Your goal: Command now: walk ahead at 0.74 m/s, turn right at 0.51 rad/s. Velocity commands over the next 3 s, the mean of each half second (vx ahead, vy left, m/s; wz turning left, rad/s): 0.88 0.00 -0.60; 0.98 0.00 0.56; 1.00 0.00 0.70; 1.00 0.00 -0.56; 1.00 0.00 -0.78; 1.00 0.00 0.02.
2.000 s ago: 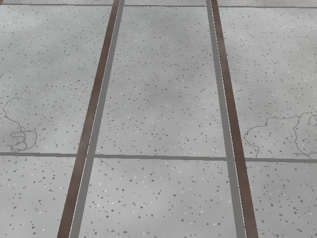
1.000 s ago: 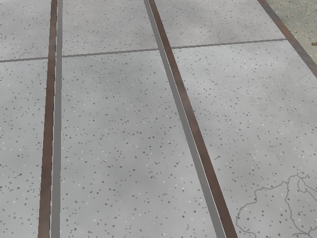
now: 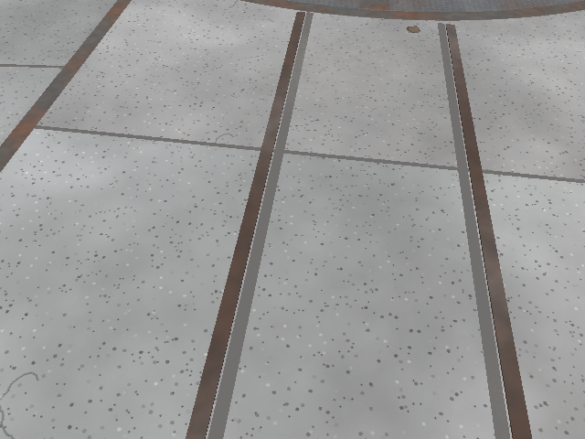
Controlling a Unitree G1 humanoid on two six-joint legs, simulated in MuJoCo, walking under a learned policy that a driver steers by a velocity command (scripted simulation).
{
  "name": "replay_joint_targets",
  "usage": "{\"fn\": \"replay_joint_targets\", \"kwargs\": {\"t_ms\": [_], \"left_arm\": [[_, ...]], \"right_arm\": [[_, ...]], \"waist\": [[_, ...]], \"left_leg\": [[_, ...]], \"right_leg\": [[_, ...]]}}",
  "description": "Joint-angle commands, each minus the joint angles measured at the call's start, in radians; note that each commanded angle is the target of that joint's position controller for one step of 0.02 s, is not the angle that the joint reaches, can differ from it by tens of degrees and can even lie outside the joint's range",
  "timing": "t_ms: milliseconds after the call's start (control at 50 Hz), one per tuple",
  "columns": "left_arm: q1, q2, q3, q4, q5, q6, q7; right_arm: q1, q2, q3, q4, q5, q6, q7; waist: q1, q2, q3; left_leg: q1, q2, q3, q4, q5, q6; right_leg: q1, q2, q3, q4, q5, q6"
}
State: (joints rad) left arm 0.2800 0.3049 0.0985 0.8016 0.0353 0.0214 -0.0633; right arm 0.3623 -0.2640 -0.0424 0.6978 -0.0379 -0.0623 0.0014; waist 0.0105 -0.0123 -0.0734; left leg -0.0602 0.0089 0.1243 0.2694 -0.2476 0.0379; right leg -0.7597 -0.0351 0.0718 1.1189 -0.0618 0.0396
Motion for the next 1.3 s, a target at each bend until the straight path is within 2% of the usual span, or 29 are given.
{"fn": "replay_joint_targets", "kwargs": {"t_ms": [20, 200, 260, 300, 320, 340, 360, 400, 440, 500, 560, 640, 700, 740, 760, 780, 800, 820, 840, 860, 940, 1100, 1140, 1180, 1200, 1220, 1240, 1260, 1300], "left_arm": [[-0.119, 0.067, 0.011, -0.083, 0.006, -0.004, -0.021], [-0.273, 0.023, -0.032, -0.160, -0.004, -0.009, -0.045], [-0.096, 0.053, -0.021, -0.137, -0.030, -0.012, -0.011], [0.290, 0.157, 0.031, -0.027, -0.022, -0.036, 0.013], [0.252, 0.282, 0.064, -0.014, -0.006, -0.027, 0.031], [0.234, 0.294, 0.063, -0.043, -0.023, -0.032, 0.026], [0.223, 0.269, 0.056, -0.025, -0.015, -0.032, 0.034], [0.171, 0.191, 0.033, -0.014, -0.002, -0.051, 0.054], [0.078, 0.101, -0.005, -0.032, -0.008, -0.078, 0.058], [0.115, 0.102, -0.014, -0.010, -0.019, -0.119, 0.047], [0.166, 0.082, -0.026, 0.018, -0.018, -0.138, 0.039], [0.143, 0.077, -0.049, 0.028, -0.021, -0.163, 0.057], [0.094, 0.159, -0.032, 0.011, -0.015, -0.161, 0.096], [-0.011, 0.199, -0.012, -0.010, 0.015, -0.118, 0.117], [-0.134, 0.212, -0.002, -0.035, 0.012, -0.099, 0.120], [-0.204, 0.053, -0.046, -0.055, 0.022, -0.116, 0.088], [-0.079, -0.061, -0.081, -0.147, -0.015, -0.133, 0.071], [-0.022, -0.013, -0.099, -0.174, -0.011, -0.158, 0.062], [-0.072, 0.055, -0.096, -0.160, 0.007, -0.171, 0.055], [-0.118, 0.070, -0.092, -0.157, 0.019, -0.168, 0.055], [-0.178, 0.032, -0.122, -0.201, 0.049, -0.092, 0.052], [-0.442, 0.018, -0.134, -0.316, -0.006, -0.109, 0.050], [-0.336, 0.074, -0.109, -0.287, -0.005, -0.117, 0.063], [0.033, 0.177, -0.058, -0.195, -0.010, -0.127, 0.091], [0.269, 0.248, -0.027, -0.154, 0.018, -0.129, 0.112], [0.170, 0.325, -0.010, -0.165, 0.045, -0.123, 0.103], [0.055, 0.230, -0.005, -0.183, 0.034, -0.109, 0.095], [0.003, 0.124, -0.030, -0.184, 0.023, -0.106, 0.090], [0.050, 0.063, -0.046, -0.106, 0.024, -0.111, 0.082]], "right_arm": [[-0.012, -0.156, -0.045, -0.031, -0.006, -0.023, -0.008], [0.042, -0.151, -0.053, 0.091, -0.015, -0.032, -0.024], [0.018, -0.215, -0.059, 0.106, -0.012, -0.005, -0.026], [-0.031, -0.251, -0.061, 0.083, 0.003, 0.010, -0.014], [0.000, -0.082, -0.018, 0.023, 0.011, -0.006, 0.009], [-0.096, -0.082, -0.007, -0.028, 0.006, -0.032, 0.013], [-0.218, -0.116, -0.010, -0.060, 0.007, -0.047, 0.013], [-0.164, -0.104, 0.002, -0.027, 0.009, -0.054, 0.011], [-0.075, -0.085, 0.011, 0.019, -0.004, -0.015, 0.026], [-0.125, -0.072, 0.014, 0.030, 0.012, 0.032, 0.045], [-0.249, -0.067, 0.015, 0.014, 0.040, 0.032, 0.047], [-0.321, -0.051, 0.029, -0.003, 0.036, 0.005, 0.066], [-0.138, -0.089, 0.019, 0.067, 0.033, 0.014, 0.063], [0.221, -0.195, -0.027, 0.172, 0.030, 0.025, 0.043], [0.453, -0.235, -0.054, 0.235, 0.037, 0.031, 0.031], [0.436, -0.216, -0.053, 0.272, 0.039, 0.046, 0.018], [0.259, -0.253, -0.063, 0.223, 0.018, 0.049, 0.014], [0.175, -0.241, -0.070, 0.175, 0.016, 0.048, 0.013], [0.122, -0.176, -0.062, 0.157, 0.017, 0.044, 0.009], [0.087, -0.136, -0.052, 0.164, 0.018, 0.039, 0.011], [0.058, -0.156, -0.043, 0.157, 0.031, -0.020, 0.005], [0.152, -0.198, -0.081, 0.162, 0.042, -0.019, 0.013], [0.112, -0.231, -0.091, 0.147, 0.040, -0.021, 0.005], [-0.003, -0.280, -0.101, 0.116, 0.029, -0.033, 0.011], [-0.034, -0.152, -0.067, 0.079, 0.025, -0.046, 0.010], [0.100, -0.027, -0.024, 0.007, 0.085, -0.042, 0.012], [0.053, -0.119, -0.023, 0.043, 0.053, -0.018, -0.002], [-0.049, -0.157, -0.032, 0.047, 0.024, -0.008, 0.007], [-0.155, -0.123, -0.026, 0.017, -0.005, 0.002, 0.037]], "waist": [[-0.014, 0.105, 0.171], [-0.049, 0.085, 0.279], [0.055, 0.127, 0.112], [0.240, 0.063, -0.095], [0.129, -0.230, -0.080], [0.122, -0.160, -0.162], [0.137, -0.052, -0.050], [0.049, 0.059, 0.055], [-0.025, 0.022, 0.089], [-0.019, 0.012, 0.181], [0.032, -0.011, 0.221], [0.019, -0.027, 0.214], [-0.081, -0.112, 0.081], [-0.279, -0.123, -0.052], [-0.422, -0.090, -0.083], [-0.340, 0.166, 0.034], [-0.119, 0.394, -0.041], [-0.089, 0.253, -0.139], [-0.070, 0.011, -0.030], [-0.030, -0.117, 0.079], [0.037, -0.092, 0.199], [-0.142, 0.073, 0.126], [-0.086, 0.078, 0.041], [0.132, 0.075, -0.151], [0.204, -0.058, -0.292], [0.049, -0.440, -0.421], [0.049, -0.272, -0.286], [0.068, -0.120, -0.133], [0.052, -0.015, 0.015]], "left_leg": [[-0.034, 0.293, -0.121, -0.221, -0.283, 0.080], [0.225, 0.301, 0.142, -0.204, 0.142, 0.064], [0.263, 0.299, 0.211, 0.152, 1.163, 0.053], [-0.019, 0.267, 0.194, 0.736, 1.082, 0.031], [-0.510, 0.074, 0.149, 1.113, 0.111, -0.040], [-0.683, -0.041, -0.095, 1.276, -0.196, -0.041], [-0.772, 0.023, -0.169, 1.272, -0.090, -0.023], [-0.690, 0.120, -0.164, 1.136, -0.010, 0.001], [-0.573, 0.164, -0.171, 1.050, 0.024, -0.004], [-0.657, 0.174, -0.123, 0.949, 0.087, -0.007], [-0.719, 0.091, -0.082, 0.793, 0.208, 0.019], [-0.546, 0.015, 0.041, 0.455, 0.427, 0.068], [-0.362, -0.088, 0.077, 0.409, 0.417, 0.097], [-0.049, -0.150, 0.058, 0.417, 0.305, 0.134], [0.122, -0.084, -0.048, 0.318, 0.293, 0.207], [0.216, -0.047, -0.136, 0.401, 0.216, 0.227], [0.384, 0.102, -0.627, 0.320, 0.240, 0.403], [0.405, 0.213, -0.948, 0.043, -0.134, 0.472], [0.244, 0.212, -0.950, -0.069, -0.319, 0.412], [0.044, 0.169, -0.851, -0.091, -0.287, 0.344], [-0.373, 0.019, -0.585, -0.135, -0.086, 0.309], [-0.094, -0.014, -0.520, -0.021, 0.500, 0.181], [-0.037, -0.014, -0.530, 0.130, 0.713, 0.135], [-0.144, -0.050, -0.506, 0.540, 0.709, 0.098], [-0.304, -0.095, -0.426, 0.874, 0.252, 0.107], [-0.589, -0.179, -0.306, 1.135, -0.266, 0.068], [-0.727, -0.065, -0.264, 1.193, -0.152, 0.085], [-0.731, -0.024, -0.234, 1.140, -0.057, 0.079], [-0.681, 0.028, -0.235, 1.044, -0.017, 0.071]], "right_leg": [[-0.177, -0.012, 0.006, 0.026, 0.057, 0.003], [-0.137, -0.075, -0.197, -0.284, -0.088, -0.172], [0.208, 0.090, -0.324, -0.318, -0.264, -0.263], [0.769, 0.181, -0.225, -0.452, -0.308, -0.306], [1.026, -0.095, 0.328, -0.633, -0.656, -0.419], [1.081, -0.217, 0.769, -0.844, -0.718, -0.452], [1.030, -0.217, 0.672, -0.877, -0.553, -0.390], [0.794, -0.176, 0.447, -0.860, -0.376, -0.323], [0.615, -0.108, 0.276, -0.899, -0.319, -0.280], [0.585, -0.073, 0.095, -0.992, -0.083, -0.219], [0.661, 0.004, -0.096, -1.026, 0.278, -0.127], [0.704, -0.038, -0.230, -1.098, 0.692, -0.075], [0.882, -0.107, -0.276, -0.883, 1.287, -0.027], [0.862, -0.129, -0.255, -0.448, 1.392, -0.025], [0.746, -0.076, -0.262, 0.001, 1.213, -0.033], [0.377, 0.107, -0.223, 0.444, 0.002, -0.061], [-0.016, 0.192, -0.060, 0.722, -0.438, -0.014], [-0.093, 0.145, 0.059, 0.677, -0.385, -0.043], [-0.069, 0.077, 0.076, 0.544, -0.280, -0.073], [-0.005, 0.034, 0.052, 0.426, -0.242, -0.075], [0.169, -0.066, -0.007, 0.076, -0.226, 0.003], [0.294, 0.022, -0.076, -0.578, 0.172, -0.005], [0.477, 0.069, -0.063, -0.642, 0.092, -0.024], [0.871, 0.015, -0.015, -0.595, -0.072, -0.053], [1.107, -0.212, 0.200, -0.584, -0.442, -0.075], [1.264, -0.488, 0.817, -0.820, -0.645, -0.191], [1.139, -0.437, 0.834, -0.866, -0.859, -0.215], [0.992, -0.359, 0.619, -0.858, -0.729, -0.197], [0.787, -0.256, 0.335, -0.868, -0.351, -0.166]]}}
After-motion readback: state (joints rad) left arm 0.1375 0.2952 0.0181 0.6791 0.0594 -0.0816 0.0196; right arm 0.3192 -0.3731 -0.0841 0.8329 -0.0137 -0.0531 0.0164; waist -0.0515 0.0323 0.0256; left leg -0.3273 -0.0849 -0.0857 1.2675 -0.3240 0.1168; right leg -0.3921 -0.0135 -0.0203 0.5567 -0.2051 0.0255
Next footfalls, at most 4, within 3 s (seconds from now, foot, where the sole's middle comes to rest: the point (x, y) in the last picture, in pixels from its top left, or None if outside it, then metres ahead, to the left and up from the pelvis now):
0.30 right None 0.33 -0.18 -0.79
0.76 left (395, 350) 0.82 -0.25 -0.79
1.20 right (442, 235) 1.24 -0.45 -0.79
1.62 left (328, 170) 1.54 -0.10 -0.79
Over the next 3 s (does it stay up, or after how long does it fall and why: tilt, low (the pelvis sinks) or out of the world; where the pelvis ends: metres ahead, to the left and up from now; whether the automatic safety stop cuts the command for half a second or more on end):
stays up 2.65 -0.36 -0.03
